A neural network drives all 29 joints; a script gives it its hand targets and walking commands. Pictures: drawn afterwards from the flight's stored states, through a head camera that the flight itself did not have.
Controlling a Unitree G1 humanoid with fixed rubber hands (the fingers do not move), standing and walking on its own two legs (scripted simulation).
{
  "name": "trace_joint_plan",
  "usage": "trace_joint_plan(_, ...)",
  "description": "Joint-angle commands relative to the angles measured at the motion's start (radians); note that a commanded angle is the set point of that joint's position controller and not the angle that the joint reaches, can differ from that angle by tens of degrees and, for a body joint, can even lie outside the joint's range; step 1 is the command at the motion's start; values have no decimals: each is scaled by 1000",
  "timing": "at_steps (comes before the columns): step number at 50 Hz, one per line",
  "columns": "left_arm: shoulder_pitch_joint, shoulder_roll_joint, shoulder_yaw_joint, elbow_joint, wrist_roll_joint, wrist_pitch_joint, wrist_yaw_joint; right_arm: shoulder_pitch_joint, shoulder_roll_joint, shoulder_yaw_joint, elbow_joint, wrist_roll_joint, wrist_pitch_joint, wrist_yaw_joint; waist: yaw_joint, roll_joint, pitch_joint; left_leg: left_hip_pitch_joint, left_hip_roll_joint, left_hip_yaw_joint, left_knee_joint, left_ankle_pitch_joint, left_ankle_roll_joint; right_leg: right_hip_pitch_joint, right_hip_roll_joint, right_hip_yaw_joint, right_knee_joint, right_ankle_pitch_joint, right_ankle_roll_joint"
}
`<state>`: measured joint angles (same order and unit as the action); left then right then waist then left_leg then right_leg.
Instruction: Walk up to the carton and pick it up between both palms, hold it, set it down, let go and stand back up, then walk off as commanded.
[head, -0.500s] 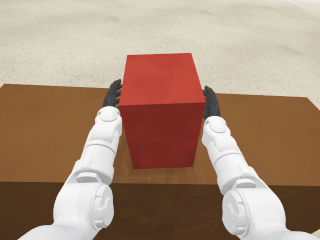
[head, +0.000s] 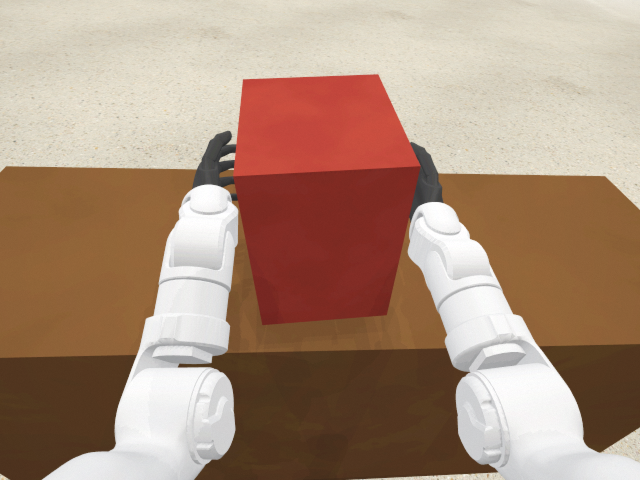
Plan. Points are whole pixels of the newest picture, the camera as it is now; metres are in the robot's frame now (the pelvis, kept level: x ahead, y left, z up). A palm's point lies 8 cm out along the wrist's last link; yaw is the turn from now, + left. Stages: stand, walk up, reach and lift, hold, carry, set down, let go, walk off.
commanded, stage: reach and lift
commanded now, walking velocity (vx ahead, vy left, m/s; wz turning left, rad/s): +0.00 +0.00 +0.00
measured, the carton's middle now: (318, 203) +0.41 +0.00 +0.16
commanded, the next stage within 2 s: hold in 1.40 s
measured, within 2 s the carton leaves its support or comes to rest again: neither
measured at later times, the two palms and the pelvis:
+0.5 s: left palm (219, 165) +0.41 +0.12 +0.22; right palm (444, 162) +0.40 -0.14 +0.23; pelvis +0.02 +0.00 +0.00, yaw +0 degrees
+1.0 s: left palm (210, 150) +0.40 +0.12 +0.25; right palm (447, 138) +0.40 -0.14 +0.27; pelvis +0.03 -0.01 +0.00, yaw +0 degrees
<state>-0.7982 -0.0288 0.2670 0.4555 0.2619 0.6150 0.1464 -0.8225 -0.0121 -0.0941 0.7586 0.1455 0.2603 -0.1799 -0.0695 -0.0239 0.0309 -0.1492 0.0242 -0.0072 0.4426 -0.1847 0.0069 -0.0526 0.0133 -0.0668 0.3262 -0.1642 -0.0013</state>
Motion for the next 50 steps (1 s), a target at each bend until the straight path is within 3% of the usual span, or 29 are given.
trace_joint_plan(1,-904,-715,-513,-143,-208,-39,-150,-1149,585,310,-417,85,-58,104,-11,104,-635,227,-41,-10,-69,129,-44,-52,64,-12,-54,25,7)
trace_joint_plan(3,-903,-684,-472,-142,-221,-35,-160,-1157,585,295,-440,81,-38,94,-18,63,-699,227,-51,3,-69,138,-30,6,69,-2,-50,78,17)
trace_joint_plan(11,-907,-628,-403,-102,-206,13,-190,-1057,597,299,-282,161,80,43,-36,95,-616,211,-63,1,-69,159,-34,36,55,24,-57,135,31)
trace_joint_plan(12,-924,-632,-409,-146,-210,15,-195,-1049,633,326,-323,179,89,35,-29,75,-624,213,-64,4,-69,167,-24,56,55,26,-48,151,39)
trace_joint_plan(14,-972,-629,-439,-198,-240,15,-193,-1087,643,339,-365,221,107,27,-34,105,-698,222,-68,-8,-44,212,-38,62,60,33,-38,205,37)
trace_joint_plan(16,-990,-630,-472,-244,-261,12,-184,-1071,644,357,-389,250,130,16,-56,103,-700,220,-72,-18,-29,256,-48,90,63,35,-25,278,41)
trace_joint_plan(17,-957,-652,-483,-256,-259,17,-183,-1038,651,368,-415,268,141,10,-51,112,-703,242,-69,-26,-22,303,-56,82,60,31,-21,337,50)
trace_joint_plan(18,-923,-627,-465,-223,-258,28,-187,-1040,632,391,-426,284,159,1,-49,75,-664,220,-75,-24,-15,300,-52,90,63,38,-24,362,55)
trace_joint_plan(21,-957,-638,-463,-312,-256,36,-185,-1046,676,430,-478,315,179,-5,-15,79,-689,211,-72,-34,-11,316,-50,104,62,45,-8,383,60)
trace_joint_plan(22,-894,-624,-441,-290,-246,50,-187,-1007,646,422,-467,318,199,-17,-39,61,-632,207,-74,-31,-16,323,-52,111,67,43,-16,389,62)
trace_joint_plan(23,-942,-634,-462,-329,-257,50,-187,-1034,661,426,-482,329,200,-14,-33,95,-671,209,-72,-39,-12,320,-62,99,71,39,-1,387,59)
trace_joint_plan(24,-956,-621,-453,-360,-258,54,-183,-1047,659,424,-505,338,204,-13,-28,62,-682,217,-65,-38,-8,364,-62,94,85,28,1,394,60)
trace_joint_plan(25,-904,-609,-437,-289,-241,70,-188,-1006,655,413,-465,327,227,-22,-41,69,-585,192,-70,-30,-16,309,-56,99,65,41,-14,389,62)
trace_joint_plan(27,-924,-614,-465,-395,-261,77,-189,-983,659,452,-529,365,241,-25,-34,65,-635,207,-69,-36,-3,401,-67,127,81,33,9,481,74)
trace_joint_plan(28,-905,-596,-453,-366,-252,91,-193,-978,633,437,-516,359,252,-31,-50,68,-617,209,-72,-37,-2,376,-68,110,82,34,1,446,74)
trace_joint_plan(30,-962,-590,-462,-391,-264,91,-197,-1016,667,448,-541,367,257,-28,-29,60,-639,185,-72,-31,-16,305,-60,126,71,52,-7,403,69)
trace_joint_plan(31,-959,-585,-447,-359,-248,103,-193,-995,633,405,-473,356,278,-24,-52,97,-576,189,-66,-34,-32,294,-63,80,83,40,-9,355,64)
trace_joint_plan(32,-950,-582,-418,-355,-243,110,-194,-1025,656,425,-497,359,275,-18,-14,62,-594,182,-62,-28,-22,310,-53,85,85,45,-15,357,61)
trace_joint_plan(34,-916,-572,-445,-404,-254,118,-198,-975,639,437,-529,374,291,-27,-44,78,-613,212,-68,-27,-10,370,-63,122,88,43,7,422,64)
trace_joint_plan(35,-991,-578,-471,-469,-277,113,-192,-1014,657,451,-552,388,291,-20,-28,88,-700,219,-67,-28,-2,389,-72,134,94,43,19,447,62)
trace_joint_plan(37,-953,-601,-509,-462,-283,129,-185,-1026,639,447,-601,395,296,-26,-52,91,-688,228,-62,-42,16,420,-79,122,94,43,18,451,56)
trace_joint_plan(41,-912,-540,-395,-381,-236,156,-208,-980,604,414,-507,377,333,-28,-36,44,-614,197,-63,-27,-24,338,-65,132,91,45,0,396,62)
trace_joint_plan(42,-977,-561,-455,-449,-261,153,-203,-1020,620,424,-518,387,326,-23,-26,83,-645,183,-62,-32,-18,344,-76,125,90,41,13,393,64)
trace_joint_plan(44,-962,-555,-441,-404,-266,158,-205,-1032,608,432,-536,403,339,-24,-35,66,-649,192,-64,-28,-11,354,-70,127,90,48,6,407,61)
trace_joint_plan(45,-947,-537,-396,-343,-239,165,-208,-1056,608,416,-505,387,338,-21,-16,51,-590,165,-58,-30,-16,331,-70,98,88,43,7,378,61)
trace_joint_plan(47,-931,-543,-427,-359,-265,171,-214,-1044,608,420,-533,394,343,-27,-40,52,-625,172,-68,-27,-16,328,-65,135,85,56,11,429,62)
trace_joint_plan(48,-942,-553,-426,-382,-258,173,-217,-1052,619,425,-535,400,344,-31,-23,66,-648,179,-61,-30,-11,351,-70,135,87,53,17,447,62)
trace_joint_plan(49,-937,-549,-412,-376,-252,174,-217,-1015,604,411,-488,403,355,-37,-39,74,-607,186,-62,-26,-15,370,-73,137,88,45,10,435,62)
trace_joint_plan(50,-986,-535,-398,-390,-242,175,-217,-1034,598,390,-450,402,352,-32,-27,106,-605,187,-60,-25,-16,368,-80,119,88,43,5,405,59)
